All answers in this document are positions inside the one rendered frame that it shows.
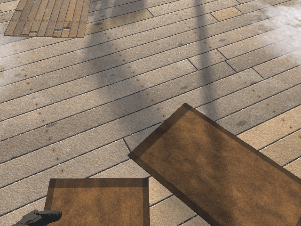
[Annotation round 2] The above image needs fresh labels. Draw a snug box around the robot left hand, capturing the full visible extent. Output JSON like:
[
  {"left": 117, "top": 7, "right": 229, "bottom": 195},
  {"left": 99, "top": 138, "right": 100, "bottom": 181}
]
[{"left": 11, "top": 209, "right": 62, "bottom": 226}]

